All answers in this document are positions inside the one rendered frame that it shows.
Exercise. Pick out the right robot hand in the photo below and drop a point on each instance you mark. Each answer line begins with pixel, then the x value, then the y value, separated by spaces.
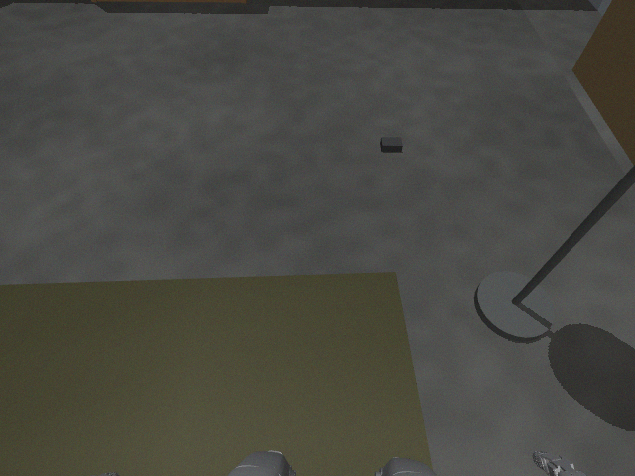
pixel 555 465

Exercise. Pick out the small box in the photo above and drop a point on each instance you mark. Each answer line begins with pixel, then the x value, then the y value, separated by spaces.
pixel 391 144

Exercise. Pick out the floor lamp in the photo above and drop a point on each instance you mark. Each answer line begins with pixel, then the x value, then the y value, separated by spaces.
pixel 517 307

